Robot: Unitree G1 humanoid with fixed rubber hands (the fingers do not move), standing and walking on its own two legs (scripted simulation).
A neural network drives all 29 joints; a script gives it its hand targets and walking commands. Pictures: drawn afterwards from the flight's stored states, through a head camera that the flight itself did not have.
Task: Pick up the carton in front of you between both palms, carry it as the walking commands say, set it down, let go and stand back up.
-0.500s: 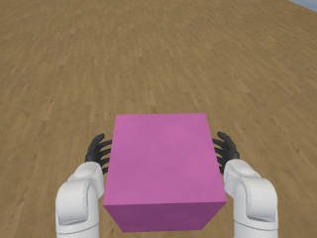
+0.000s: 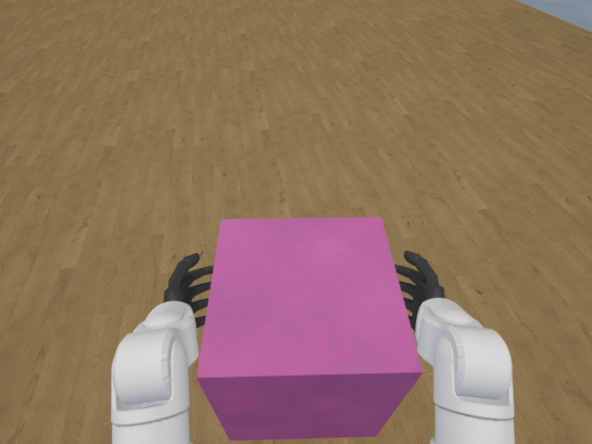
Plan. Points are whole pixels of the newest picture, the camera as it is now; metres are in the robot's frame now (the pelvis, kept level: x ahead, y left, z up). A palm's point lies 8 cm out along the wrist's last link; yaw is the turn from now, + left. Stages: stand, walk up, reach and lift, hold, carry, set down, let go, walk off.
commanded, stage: carry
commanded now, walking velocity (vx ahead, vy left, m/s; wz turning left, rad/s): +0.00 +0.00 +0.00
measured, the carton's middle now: (302, 333) +0.28 +0.00 +0.02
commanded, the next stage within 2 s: hold in 1.68 s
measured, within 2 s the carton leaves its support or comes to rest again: neither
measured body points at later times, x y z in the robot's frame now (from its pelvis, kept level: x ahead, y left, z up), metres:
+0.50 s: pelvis +0.04 -0.01 -0.01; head +0.02 -0.01 +0.44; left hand +0.31 +0.16 +0.06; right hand +0.32 -0.15 +0.06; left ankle -0.07 +0.09 -0.74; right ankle +0.04 -0.11 -0.74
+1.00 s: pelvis -0.01 +0.00 +0.00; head -0.03 +0.00 +0.45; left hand +0.29 +0.16 +0.03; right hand +0.30 -0.14 +0.03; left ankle -0.07 +0.09 -0.74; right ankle +0.04 -0.11 -0.74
